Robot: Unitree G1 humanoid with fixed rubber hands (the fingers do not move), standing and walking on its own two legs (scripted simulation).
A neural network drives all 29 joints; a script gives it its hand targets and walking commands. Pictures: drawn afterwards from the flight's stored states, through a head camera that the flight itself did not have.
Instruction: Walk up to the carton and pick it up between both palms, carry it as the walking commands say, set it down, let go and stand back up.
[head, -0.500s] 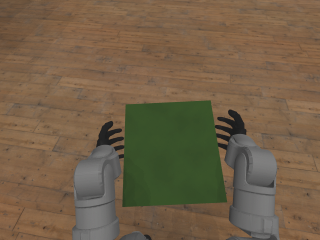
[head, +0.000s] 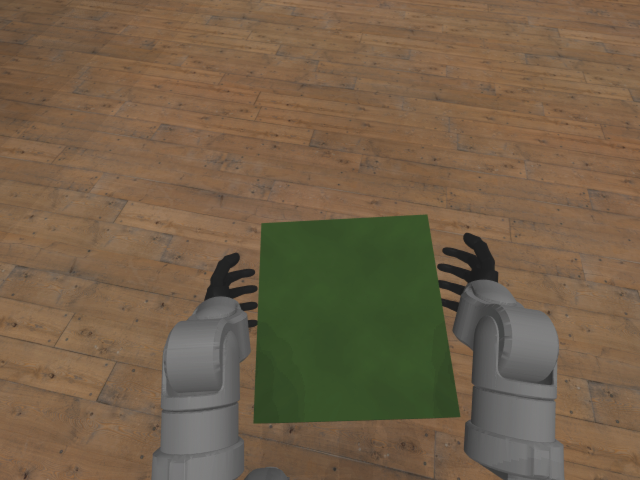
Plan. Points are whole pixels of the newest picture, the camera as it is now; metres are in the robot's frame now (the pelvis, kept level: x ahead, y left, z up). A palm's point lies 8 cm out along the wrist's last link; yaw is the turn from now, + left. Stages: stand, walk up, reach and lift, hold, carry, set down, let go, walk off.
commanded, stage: carry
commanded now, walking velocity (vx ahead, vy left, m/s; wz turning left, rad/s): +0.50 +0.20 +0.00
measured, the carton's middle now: (348, 324) +0.32 -0.01 -0.03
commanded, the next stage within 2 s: none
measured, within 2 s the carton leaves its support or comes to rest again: neither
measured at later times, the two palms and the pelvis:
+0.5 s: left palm (196, 106) +0.66 +0.25 +0.07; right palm (370, 113) +0.64 -0.04 +0.07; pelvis +0.35 +0.13 +0.00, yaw -1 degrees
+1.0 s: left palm (166, 18) +0.97 +0.37 +0.06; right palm (300, 19) +0.96 +0.08 +0.07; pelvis +0.67 +0.26 +0.01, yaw -5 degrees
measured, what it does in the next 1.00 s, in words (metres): walks ahead: left foot, then right foot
